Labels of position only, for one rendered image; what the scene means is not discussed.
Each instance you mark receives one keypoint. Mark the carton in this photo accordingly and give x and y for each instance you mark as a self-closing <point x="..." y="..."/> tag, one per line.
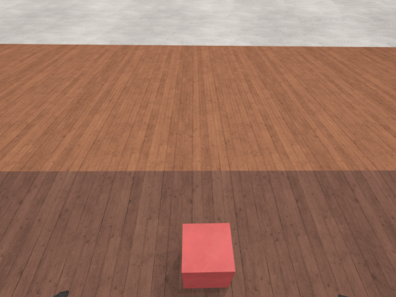
<point x="207" y="255"/>

